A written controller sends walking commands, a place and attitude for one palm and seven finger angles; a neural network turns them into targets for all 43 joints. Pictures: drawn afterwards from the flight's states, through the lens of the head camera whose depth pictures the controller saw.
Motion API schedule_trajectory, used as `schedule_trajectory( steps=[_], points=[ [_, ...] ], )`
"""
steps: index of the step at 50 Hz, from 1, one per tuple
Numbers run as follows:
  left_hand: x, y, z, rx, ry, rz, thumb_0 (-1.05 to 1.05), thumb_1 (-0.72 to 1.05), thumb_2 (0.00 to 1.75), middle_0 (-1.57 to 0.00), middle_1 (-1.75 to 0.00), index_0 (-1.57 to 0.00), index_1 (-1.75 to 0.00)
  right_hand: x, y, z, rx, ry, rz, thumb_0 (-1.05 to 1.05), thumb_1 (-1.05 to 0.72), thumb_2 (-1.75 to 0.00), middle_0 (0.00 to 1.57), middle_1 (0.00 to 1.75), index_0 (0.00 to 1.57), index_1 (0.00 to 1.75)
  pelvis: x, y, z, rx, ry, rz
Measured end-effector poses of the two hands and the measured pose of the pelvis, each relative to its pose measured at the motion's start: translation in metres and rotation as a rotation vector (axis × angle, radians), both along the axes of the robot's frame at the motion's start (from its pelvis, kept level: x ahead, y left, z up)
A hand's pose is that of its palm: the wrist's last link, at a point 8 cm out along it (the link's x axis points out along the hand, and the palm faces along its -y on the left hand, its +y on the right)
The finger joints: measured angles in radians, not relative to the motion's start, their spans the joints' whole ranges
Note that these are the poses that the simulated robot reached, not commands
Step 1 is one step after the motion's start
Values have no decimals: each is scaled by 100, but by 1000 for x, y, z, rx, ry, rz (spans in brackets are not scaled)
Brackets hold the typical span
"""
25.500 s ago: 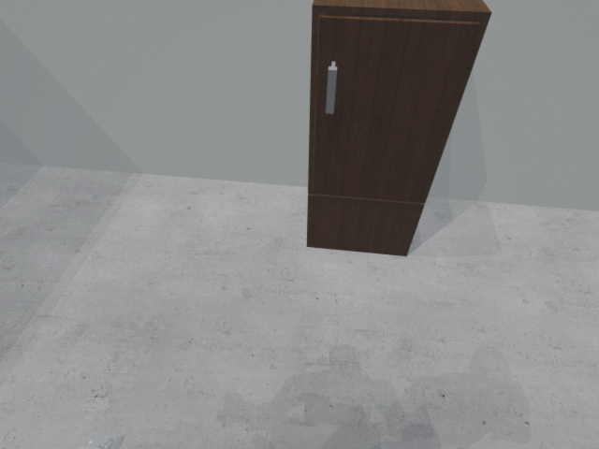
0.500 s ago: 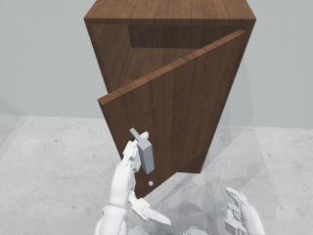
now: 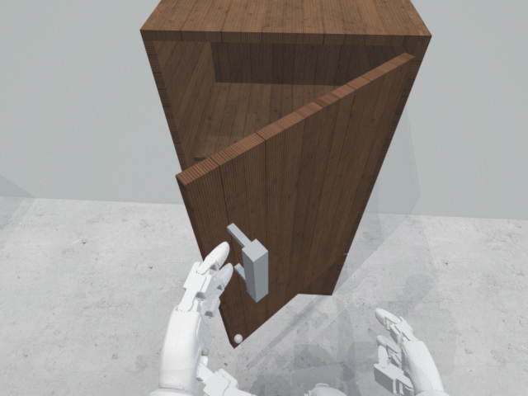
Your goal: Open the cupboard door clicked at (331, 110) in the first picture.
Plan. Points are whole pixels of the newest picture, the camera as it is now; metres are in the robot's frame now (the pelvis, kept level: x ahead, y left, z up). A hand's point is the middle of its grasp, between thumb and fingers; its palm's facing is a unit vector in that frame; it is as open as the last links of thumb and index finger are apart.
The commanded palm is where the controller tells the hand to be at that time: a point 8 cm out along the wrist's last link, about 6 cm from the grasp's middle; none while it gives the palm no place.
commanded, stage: slide the hand sideways off the handle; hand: left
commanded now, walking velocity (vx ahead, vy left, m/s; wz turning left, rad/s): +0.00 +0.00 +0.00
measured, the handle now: (246, 263) +0.29 +0.04 +0.07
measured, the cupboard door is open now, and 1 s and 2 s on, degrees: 44 44 44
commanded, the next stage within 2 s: draw the hand back to the body in 0.52 s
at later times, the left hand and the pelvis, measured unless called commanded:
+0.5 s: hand (199, 364) +0.16 +0.09 +0.07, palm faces -0.01 -1.00 -0.02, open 16.2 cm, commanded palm +0.12 +0.15 +0.08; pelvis +0.00 -0.02 -0.01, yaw +0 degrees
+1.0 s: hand (149, 346) +0.17 +0.13 +0.12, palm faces -0.03 -1.00 -0.05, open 16.3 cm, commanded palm +0.13 +0.20 +0.13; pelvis +0.01 +0.00 +0.01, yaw +0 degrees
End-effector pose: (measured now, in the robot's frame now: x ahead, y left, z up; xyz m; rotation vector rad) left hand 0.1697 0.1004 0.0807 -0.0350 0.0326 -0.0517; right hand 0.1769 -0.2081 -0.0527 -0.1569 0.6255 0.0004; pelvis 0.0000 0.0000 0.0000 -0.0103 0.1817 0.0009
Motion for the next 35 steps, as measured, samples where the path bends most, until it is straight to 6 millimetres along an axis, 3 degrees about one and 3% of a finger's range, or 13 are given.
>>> schedule_trajectory(
  steps=[7,16,28,35],
  points=[
    [-10,8,-2,26,-12,4,-2,-49,31,-15,-30,-16,-31,8,-8,-6,-18,-13,8,1,-91,-90,20,30,20,30,-2,-6,-8,3,22,4],
    [-15,18,-1,40,19,2,-2,-48,32,-16,-31,-18,-32,3,-19,-14,-8,9,-37,2,-91,-90,20,30,20,30,1,-15,-9,8,33,1],
    [-32,49,-7,51,50,39,-2,-50,31,-15,-30,-15,-31,4,-37,-17,-49,18,-88,2,-91,-90,20,30,20,30,2,-21,-12,1,46,11],
    [-23,50,-6,24,9,-12,-2,-50,30,-15,-30,-15,-30,8,-33,-16,-60,-8,-96,2,-91,-90,20,30,20,30,-1,-14,-16,-11,52,11]
  ],
)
